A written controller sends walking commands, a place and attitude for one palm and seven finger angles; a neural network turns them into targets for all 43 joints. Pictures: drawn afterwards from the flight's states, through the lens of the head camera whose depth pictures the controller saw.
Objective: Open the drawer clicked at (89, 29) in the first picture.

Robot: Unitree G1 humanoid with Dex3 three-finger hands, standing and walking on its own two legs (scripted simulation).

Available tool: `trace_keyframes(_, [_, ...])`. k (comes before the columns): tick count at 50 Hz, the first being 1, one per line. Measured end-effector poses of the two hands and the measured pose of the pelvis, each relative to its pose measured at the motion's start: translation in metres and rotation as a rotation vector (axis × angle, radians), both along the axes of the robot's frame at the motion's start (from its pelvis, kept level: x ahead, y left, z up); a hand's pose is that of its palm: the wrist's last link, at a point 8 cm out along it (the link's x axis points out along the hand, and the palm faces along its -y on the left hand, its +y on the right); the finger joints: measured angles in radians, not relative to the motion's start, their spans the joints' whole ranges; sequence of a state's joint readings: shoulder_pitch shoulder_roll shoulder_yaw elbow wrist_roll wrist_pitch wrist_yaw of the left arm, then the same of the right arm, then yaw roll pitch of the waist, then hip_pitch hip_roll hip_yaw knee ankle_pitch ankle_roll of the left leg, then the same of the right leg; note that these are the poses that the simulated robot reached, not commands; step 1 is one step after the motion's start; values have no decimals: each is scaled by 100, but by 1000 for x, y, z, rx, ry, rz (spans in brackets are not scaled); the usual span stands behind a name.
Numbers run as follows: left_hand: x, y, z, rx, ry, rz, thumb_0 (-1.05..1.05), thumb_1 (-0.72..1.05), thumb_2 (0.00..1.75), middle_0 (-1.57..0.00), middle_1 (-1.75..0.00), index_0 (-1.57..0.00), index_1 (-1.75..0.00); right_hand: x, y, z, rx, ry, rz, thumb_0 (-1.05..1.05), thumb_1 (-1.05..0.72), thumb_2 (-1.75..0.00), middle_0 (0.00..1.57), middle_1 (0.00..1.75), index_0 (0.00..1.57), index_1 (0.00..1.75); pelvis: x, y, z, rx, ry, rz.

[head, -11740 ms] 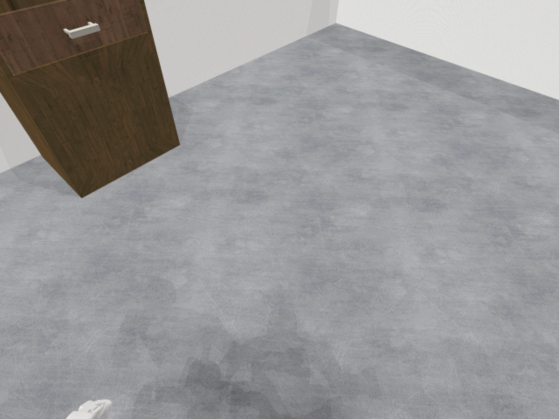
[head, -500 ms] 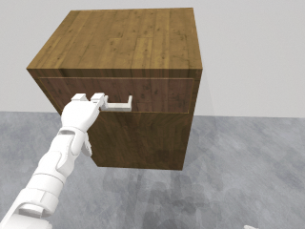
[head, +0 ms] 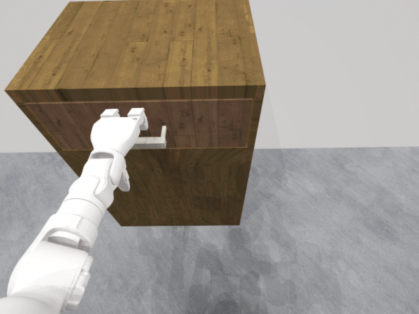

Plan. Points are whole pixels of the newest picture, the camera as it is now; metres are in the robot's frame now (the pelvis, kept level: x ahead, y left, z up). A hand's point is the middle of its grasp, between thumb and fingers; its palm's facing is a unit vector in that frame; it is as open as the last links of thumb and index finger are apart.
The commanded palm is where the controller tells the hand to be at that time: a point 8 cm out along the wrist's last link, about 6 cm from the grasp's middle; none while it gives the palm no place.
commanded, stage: move the hooked fingers above the handle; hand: left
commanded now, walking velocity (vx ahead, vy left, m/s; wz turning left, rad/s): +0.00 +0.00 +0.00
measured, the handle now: (145, 136) +0.54 +0.17 -0.03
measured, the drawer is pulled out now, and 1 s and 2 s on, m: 0.00 0.00 0.00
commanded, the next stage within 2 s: lower the fingers behind the handle in 1.00 s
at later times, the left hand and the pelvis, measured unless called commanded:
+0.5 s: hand (140, 135) +0.49 +0.16 +0.03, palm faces -0.05 -0.04 -1.00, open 13.7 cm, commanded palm +0.47 +0.18 +0.08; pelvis +0.00 +0.01 -0.01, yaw -2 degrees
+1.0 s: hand (135, 137) +0.49 +0.17 +0.03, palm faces -0.04 -0.04 -1.00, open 13.8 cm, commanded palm +0.47 +0.18 +0.08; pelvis +0.00 +0.01 -0.01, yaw -1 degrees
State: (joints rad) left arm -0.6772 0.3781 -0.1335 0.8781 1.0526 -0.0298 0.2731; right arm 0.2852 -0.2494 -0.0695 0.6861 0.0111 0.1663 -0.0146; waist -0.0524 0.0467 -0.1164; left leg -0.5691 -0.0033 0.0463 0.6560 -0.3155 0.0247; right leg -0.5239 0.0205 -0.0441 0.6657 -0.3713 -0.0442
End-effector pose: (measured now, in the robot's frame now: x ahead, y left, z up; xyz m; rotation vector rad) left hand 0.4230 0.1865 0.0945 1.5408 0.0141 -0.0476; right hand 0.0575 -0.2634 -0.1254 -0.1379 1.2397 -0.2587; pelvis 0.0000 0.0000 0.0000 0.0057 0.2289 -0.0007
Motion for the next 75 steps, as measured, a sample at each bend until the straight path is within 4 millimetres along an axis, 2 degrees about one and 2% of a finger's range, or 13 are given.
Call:
trace_keyframes(17, [48, -25, -10, 2, 9, 11, 0, -49, 30, -32, -120, -32, -120, -74, 0, -1, -30, 139, -106, 0, -90, -89, 20, 30, 20, 30, -2, 5, -7, -10, 74, -18])
trace_keyframes(24, [53, -23, -12, -3, 3, 12, 0, -49, 30, -34, -122, -34, -122, -90, 5, -1, -28, 173, -126, 0, -90, -89, 20, 30, 20, 30, -1, 7, -8, -12, 87, -28])
trace_keyframes(34, [46, -4, -16, -1, 34, 27, 0, -49, 30, -33, -121, -32, -121, -79, 8, 1, -33, 148, -109, 0, -90, -89, 20, 30, 20, 30, -1, 10, -7, -17, 81, -22])
trace_keyframes(45, [42, -10, -11, -12, -21, 10, 0, -49, 30, -32, -121, -32, -120, -47, 7, -1, -30, 93, -61, 0, -90, -89, 20, 30, 20, 30, 1, 13, -9, -20, 77, -9])
trace_keyframes(51, [44, -12, -11, -8, 4, 33, 0, -49, 30, -32, -120, -32, -120, -39, 10, -1, -23, 67, -61, 0, -90, -89, 20, 30, 20, 30, 1, 13, -8, -18, 72, -12])
trace_keyframes(60, [48, -9, -16, -7, 33, 20, 0, -49, 30, -32, -120, -32, -120, -49, 10, -1, -30, 95, -72, 0, -90, -89, 20, 30, 20, 30, 2, 11, -8, -17, 80, -15])
trace_keyframes(69, [47, -8, -33, -17, 30, -3, 0, -49, 30, -32, -120, -32, -120, -67, 4, -4, -43, 160, -85, 0, -90, -89, 20, 30, 20, 30, 4, 9, -13, -19, 108, -15])
trace_keyframes(75, [46, -7, -42, -16, 15, 15, 0, -49, 30, -32, -120, -32, -120, -71, 3, -7, -41, 177, -91, 0, -90, -89, 20, 30, 20, 30, 4, 9, -16, -21, 119, -15])
